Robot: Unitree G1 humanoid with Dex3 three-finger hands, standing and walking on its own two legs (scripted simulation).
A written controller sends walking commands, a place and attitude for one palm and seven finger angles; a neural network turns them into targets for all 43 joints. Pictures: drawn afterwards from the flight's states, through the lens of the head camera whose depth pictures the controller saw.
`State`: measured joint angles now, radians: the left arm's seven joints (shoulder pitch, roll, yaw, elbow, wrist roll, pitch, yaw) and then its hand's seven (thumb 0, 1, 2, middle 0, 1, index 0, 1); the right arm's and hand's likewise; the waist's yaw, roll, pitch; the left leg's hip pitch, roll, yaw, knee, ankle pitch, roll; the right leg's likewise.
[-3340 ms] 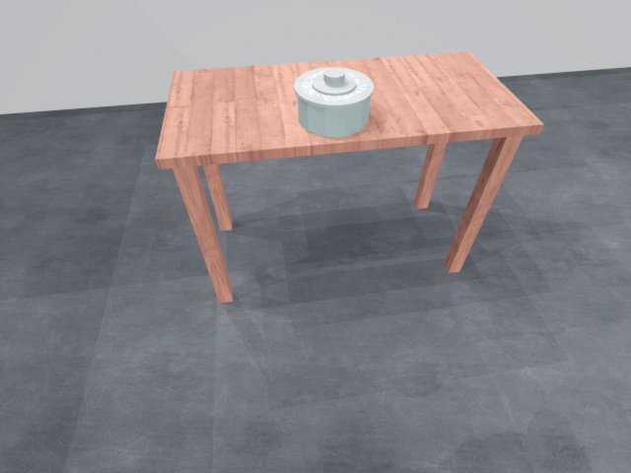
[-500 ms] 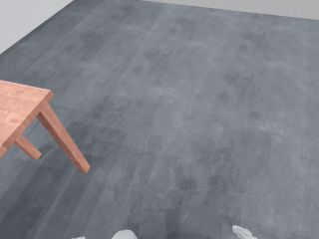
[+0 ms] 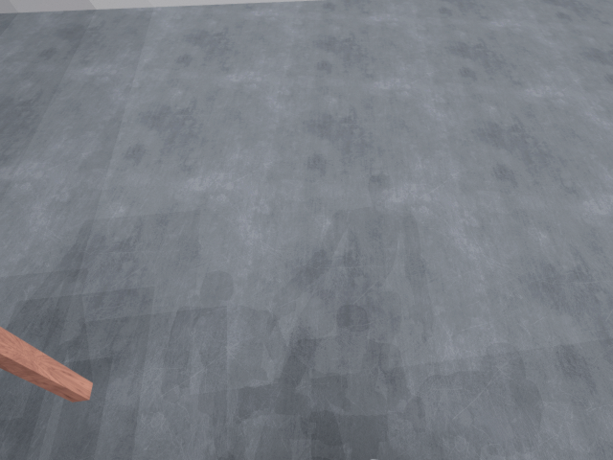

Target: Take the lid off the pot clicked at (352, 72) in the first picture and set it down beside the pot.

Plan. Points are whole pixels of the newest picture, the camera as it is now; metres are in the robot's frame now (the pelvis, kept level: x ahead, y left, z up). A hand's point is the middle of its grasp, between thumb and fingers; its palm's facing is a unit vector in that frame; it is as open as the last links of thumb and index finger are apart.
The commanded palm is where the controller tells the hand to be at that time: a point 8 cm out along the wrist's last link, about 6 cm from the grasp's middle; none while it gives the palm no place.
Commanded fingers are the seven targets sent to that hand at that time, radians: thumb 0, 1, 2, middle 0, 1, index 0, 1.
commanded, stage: walk to a spot facing it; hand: left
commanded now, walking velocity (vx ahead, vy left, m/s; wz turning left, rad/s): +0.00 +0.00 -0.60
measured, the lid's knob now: out of the picture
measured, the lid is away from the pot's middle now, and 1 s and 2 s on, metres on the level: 0.00 0.00 0.00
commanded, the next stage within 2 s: turn to face it in 0.76 s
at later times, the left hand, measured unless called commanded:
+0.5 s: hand out of the picture +0.14 +0.19 -0.17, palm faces -0.21 -0.96 -0.18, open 7.4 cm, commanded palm none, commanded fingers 0.00 0.90 0.90 -0.20 -0.30 -0.20 -0.30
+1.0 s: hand (294, 362) +0.28 +0.04 -0.16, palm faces -0.53 -0.81 -0.24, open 7.3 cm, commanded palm none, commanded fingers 0.00 0.90 0.90 -0.20 -0.30 -0.20 -0.30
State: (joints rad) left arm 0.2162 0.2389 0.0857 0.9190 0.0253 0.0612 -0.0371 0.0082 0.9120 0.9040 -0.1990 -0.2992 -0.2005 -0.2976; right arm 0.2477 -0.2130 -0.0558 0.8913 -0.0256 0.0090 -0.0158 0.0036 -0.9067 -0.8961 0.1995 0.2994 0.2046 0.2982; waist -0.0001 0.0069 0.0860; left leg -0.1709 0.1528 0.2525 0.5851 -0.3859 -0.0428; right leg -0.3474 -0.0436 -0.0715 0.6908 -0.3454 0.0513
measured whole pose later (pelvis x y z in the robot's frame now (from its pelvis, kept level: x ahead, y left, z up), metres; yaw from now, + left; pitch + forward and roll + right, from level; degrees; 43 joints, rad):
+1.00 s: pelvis +0.08 -0.05 +0.00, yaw -32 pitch +0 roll -1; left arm 0.12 0.18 0.06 0.91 0.02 -0.02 0.01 0.00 0.91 0.90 -0.20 -0.30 -0.20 -0.30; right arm 0.31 -0.20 -0.06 1.01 -0.01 0.03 -0.02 0.01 -0.91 -0.90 0.20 0.30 0.20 0.30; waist -0.05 0.05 0.11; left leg -0.38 0.13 0.08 1.10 -0.52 -0.04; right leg -0.32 0.00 -0.13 0.63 -0.30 -0.05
